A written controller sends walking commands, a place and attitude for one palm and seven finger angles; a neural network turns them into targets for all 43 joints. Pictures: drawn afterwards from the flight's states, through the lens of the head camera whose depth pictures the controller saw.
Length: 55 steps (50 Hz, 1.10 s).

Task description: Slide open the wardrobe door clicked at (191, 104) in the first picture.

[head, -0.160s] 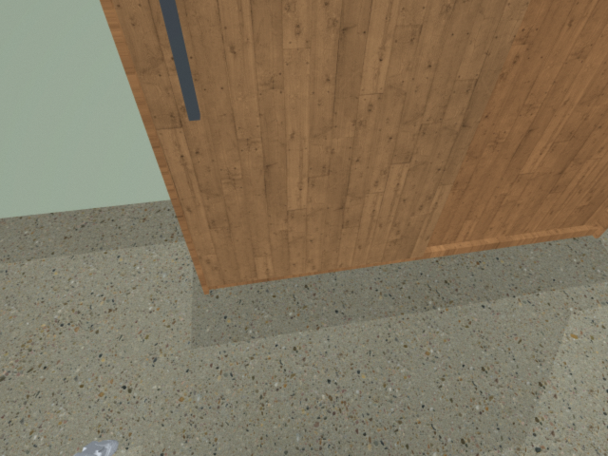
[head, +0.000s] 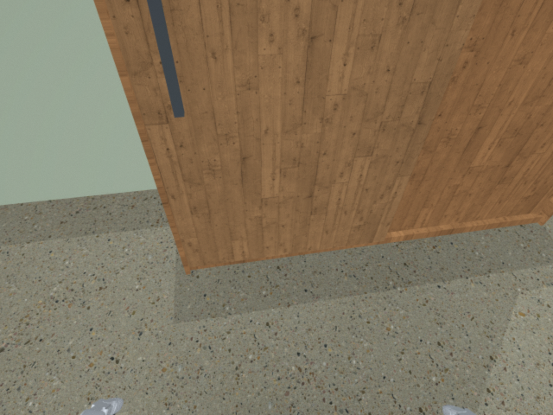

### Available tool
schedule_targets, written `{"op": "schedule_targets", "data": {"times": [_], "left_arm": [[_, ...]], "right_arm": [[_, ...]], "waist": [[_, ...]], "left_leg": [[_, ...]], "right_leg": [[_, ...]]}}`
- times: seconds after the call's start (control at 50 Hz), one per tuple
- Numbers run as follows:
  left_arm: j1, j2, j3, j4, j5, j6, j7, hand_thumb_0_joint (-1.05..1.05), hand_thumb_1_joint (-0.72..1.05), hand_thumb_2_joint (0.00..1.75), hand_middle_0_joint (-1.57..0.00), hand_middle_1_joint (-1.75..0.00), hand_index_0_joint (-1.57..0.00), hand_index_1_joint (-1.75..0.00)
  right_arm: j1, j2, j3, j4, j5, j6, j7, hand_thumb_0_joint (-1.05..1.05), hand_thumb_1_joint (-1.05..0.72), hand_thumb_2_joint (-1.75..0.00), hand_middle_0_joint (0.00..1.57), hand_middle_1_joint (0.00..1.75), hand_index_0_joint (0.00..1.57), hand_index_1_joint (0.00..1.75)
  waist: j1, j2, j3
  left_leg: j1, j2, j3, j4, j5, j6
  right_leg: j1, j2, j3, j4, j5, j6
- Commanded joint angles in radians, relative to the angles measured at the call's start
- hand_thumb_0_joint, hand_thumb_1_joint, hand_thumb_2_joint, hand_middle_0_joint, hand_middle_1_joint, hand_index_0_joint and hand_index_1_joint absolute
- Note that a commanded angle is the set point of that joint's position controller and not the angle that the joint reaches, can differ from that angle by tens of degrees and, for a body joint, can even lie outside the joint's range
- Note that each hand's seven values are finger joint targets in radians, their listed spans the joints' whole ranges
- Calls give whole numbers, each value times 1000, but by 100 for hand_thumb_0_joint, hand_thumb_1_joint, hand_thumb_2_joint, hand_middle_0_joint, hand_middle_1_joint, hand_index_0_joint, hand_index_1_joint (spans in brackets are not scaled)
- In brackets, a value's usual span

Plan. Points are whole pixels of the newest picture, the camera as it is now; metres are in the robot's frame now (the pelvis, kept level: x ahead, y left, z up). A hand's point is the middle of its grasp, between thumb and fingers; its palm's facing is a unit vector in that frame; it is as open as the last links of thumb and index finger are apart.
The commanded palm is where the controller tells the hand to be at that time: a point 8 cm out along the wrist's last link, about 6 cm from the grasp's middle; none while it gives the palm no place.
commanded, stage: stand and wait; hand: left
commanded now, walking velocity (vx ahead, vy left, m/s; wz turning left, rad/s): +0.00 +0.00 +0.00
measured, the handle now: (165, 43) +0.79 +0.29 +0.19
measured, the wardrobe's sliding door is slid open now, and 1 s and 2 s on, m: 0.00 0.00 0.00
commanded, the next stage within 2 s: look at it before walking up in 0.66 s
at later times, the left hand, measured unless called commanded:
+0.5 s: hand out of the picture +0.05 +0.24 -0.15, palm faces -0.03 -0.94 -0.35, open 7.4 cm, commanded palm none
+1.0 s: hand out of the picture +0.06 +0.23 -0.15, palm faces -0.03 -0.94 -0.34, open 7.4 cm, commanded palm none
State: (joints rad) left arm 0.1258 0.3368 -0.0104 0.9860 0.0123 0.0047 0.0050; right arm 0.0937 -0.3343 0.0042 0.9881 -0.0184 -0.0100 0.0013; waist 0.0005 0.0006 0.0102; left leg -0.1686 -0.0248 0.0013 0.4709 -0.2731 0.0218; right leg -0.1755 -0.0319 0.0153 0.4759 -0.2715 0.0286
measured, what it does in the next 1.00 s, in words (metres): stands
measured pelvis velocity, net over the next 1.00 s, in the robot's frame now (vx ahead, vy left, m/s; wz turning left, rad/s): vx -0.02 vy -0.02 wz -0.01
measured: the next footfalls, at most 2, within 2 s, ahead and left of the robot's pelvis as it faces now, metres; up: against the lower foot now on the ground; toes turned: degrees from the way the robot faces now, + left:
none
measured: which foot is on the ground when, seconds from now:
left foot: down 0.00-1.00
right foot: down 0.00-1.00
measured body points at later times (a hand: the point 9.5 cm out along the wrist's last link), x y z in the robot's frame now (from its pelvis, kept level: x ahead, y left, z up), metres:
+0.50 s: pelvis -0.02 -0.01 +0.01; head -0.01 -0.01 +0.45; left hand +0.05 +0.29 -0.13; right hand +0.05 -0.31 -0.13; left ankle -0.01 +0.11 -0.74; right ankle -0.01 -0.14 -0.74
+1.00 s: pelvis -0.02 -0.02 +0.01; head -0.02 -0.02 +0.46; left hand +0.07 +0.28 -0.12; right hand +0.05 -0.31 -0.13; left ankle -0.01 +0.11 -0.74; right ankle -0.01 -0.14 -0.74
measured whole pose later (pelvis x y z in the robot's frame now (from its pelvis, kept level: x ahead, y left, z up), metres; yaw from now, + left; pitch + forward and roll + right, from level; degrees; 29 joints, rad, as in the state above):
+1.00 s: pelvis -0.02 -0.02 +0.01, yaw +0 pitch -2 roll +0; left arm 0.13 0.33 0.00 1.08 0.01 0.00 0.00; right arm 0.13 -0.34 0.00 1.11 -0.01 -0.01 0.00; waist -0.01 0.01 0.03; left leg -0.14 0.00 0.00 0.37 -0.19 -0.01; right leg -0.15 -0.01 0.01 0.38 -0.19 0.01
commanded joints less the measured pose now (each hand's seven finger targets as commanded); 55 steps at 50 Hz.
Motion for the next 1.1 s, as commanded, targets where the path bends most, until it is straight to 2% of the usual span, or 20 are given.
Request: {"op": "schedule_targets", "data": {"times": [0.0,0.06,0.26,0.3,0.34,0.62,0.72,1.08], "left_arm": [[-35,205,47,-61,1,-26,11,0,90,90,-20,-30,-20,-30],[-34,204,48,-54,1,-28,12,0,90,90,-20,-30,-20,-30],[-28,202,47,-20,0,-28,8,0,90,90,-20,-30,-20,-30],[-27,204,46,-10,-1,-29,7,0,90,90,-20,-30,-20,-30],[-26,206,47,-4,-1,-31,8,0,90,90,-20,-30,-20,-30],[-26,214,45,27,-2,-32,8,0,90,90,-20,-30,-20,-30],[-31,211,46,26,0,-30,7,0,90,90,-20,-30,-20,-30],[-33,211,46,26,-1,-33,6,0,90,90,-20,-30,-20,-30]], "right_arm": [[-45,-202,-53,-54,5,-27,-16,0,-90,-90,20,30,20,30],[-46,-200,-53,-45,5,-27,-16,0,-90,-90,20,30,20,30],[-36,-200,-48,-4,8,-27,-15,0,-90,-90,20,30,20,30],[-34,-202,-48,5,9,-26,-14,0,-90,-90,20,30,20,30],[-23,-205,-48,14,10,-27,-15,0,-90,-90,20,30,20,30],[-7,-212,-43,54,11,-26,-14,0,-90,-90,20,30,20,30],[-9,-212,-43,56,11,-25,-13,0,-90,-90,20,30,20,30],[-12,-212,-42,56,11,-27,-14,0,-90,-90,20,30,20,30]], "waist": [[0,-1,-62],[-1,-9,-59],[1,7,-46],[1,-5,-36],[-1,-7,-52],[1,-11,-35],[2,-3,-9],[0,-6,-33]], "left_leg": [[19,126,-96,-96,274,20],[23,127,-93,-97,274,17],[14,129,-104,-135,176,13],[15,129,-105,-141,164,11],[22,132,-105,-139,179,11],[19,138,-109,-163,159,5],[6,136,-113,-174,122,5],[30,140,-106,-174,161,2]], "right_leg": [[23,-82,59,-64,237,-57],[24,-84,64,-75,248,-58],[25,-85,78,-121,157,-57],[18,-84,82,-130,148,-57],[31,-86,83,-130,162,-57],[28,-87,90,-155,136,-59],[9,-84,95,-169,91,-57],[26,-85,96,-172,144,-56]]}}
